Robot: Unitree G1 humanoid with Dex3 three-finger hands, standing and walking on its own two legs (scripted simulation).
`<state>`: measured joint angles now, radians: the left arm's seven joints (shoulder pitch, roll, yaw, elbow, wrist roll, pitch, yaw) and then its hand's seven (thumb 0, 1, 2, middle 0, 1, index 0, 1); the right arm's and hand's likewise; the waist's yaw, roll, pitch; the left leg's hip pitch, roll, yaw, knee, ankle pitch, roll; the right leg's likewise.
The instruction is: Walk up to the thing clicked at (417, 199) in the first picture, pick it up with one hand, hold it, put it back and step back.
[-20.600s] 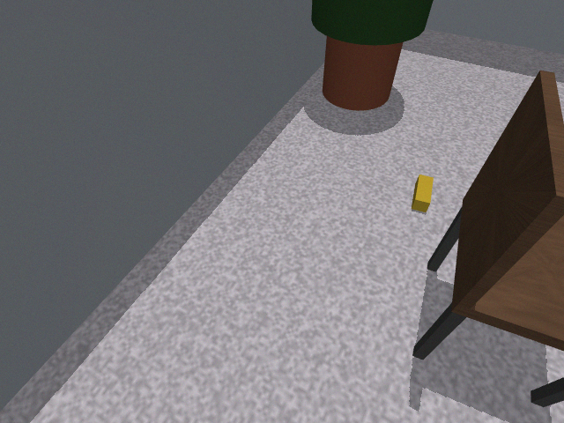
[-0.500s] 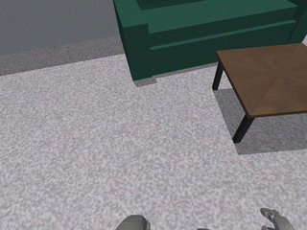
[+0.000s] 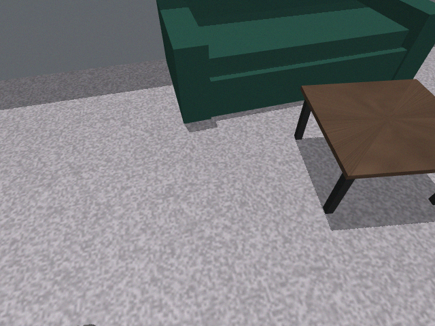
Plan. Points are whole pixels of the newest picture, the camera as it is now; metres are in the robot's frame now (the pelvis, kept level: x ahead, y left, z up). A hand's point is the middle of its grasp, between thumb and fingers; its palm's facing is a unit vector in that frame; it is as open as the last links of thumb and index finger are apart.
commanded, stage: walk up
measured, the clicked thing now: out of the picture +0.18 +1.36 -0.73
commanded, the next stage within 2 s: stand in 0.52 s
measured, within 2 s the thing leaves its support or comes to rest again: neither
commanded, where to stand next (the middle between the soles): +0.09 -0.02 m, yaw -2 degrees
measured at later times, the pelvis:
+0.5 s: pelvis +0.02 -0.01 +0.01, yaw +1 degrees
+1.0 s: pelvis +0.00 -0.01 +0.02, yaw +0 degrees
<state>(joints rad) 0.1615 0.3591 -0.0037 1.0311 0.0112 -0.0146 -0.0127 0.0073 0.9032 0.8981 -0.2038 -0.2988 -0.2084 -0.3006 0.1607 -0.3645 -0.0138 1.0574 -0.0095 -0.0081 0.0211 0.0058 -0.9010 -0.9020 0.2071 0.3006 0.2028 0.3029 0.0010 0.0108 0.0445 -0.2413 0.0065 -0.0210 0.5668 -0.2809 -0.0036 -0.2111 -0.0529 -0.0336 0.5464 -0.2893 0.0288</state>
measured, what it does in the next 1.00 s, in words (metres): stands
